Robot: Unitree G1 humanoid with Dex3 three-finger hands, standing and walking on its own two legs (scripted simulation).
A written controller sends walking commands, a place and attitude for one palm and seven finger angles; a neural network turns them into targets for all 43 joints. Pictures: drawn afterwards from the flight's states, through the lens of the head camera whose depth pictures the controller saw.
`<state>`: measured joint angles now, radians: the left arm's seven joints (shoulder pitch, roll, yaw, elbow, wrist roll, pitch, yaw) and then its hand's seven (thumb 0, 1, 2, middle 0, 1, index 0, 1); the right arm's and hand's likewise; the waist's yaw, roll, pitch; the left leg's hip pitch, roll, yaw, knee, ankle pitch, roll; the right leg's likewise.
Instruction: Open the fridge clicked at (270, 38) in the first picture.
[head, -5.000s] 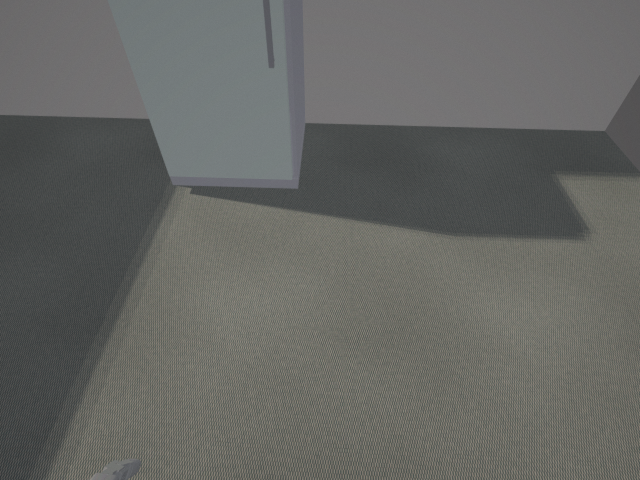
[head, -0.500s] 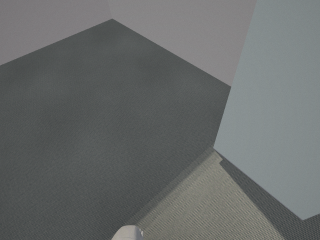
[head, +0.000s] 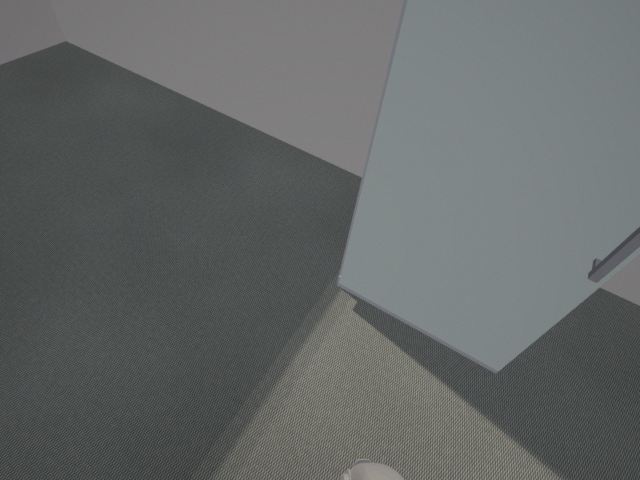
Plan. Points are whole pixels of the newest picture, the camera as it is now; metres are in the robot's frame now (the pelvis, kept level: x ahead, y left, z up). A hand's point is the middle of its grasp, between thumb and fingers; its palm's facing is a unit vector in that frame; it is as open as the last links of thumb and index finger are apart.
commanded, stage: turn to face it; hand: right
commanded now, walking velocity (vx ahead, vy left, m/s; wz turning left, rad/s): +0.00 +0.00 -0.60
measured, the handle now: out of the picture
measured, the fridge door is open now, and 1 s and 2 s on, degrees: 0 0 0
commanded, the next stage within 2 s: take the last steps up to it in 0.74 s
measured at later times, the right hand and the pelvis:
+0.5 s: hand out of the picture -0.06 -0.27 -0.18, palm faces +0.33 +0.91 -0.25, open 7.4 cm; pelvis -0.02 -0.05 +0.00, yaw -17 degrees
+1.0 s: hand out of the picture -0.01 -0.21 -0.14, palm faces +0.42 +0.87 -0.27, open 7.4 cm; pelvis -0.01 +0.00 +0.00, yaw -25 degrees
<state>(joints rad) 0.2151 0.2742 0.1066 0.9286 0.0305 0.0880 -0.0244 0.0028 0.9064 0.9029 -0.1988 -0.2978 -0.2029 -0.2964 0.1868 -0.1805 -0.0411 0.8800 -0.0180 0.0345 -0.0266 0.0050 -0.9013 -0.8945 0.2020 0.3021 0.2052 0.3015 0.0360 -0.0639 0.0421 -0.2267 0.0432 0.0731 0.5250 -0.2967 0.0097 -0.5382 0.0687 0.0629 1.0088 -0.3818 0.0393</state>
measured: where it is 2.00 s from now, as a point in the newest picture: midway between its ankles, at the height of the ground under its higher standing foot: outside the picture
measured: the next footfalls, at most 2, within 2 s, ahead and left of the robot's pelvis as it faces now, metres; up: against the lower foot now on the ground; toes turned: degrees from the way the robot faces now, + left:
right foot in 0.36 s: -0.02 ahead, -0.14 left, +0.00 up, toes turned -20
left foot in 0.90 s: +0.05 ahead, +0.07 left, +0.00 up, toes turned -20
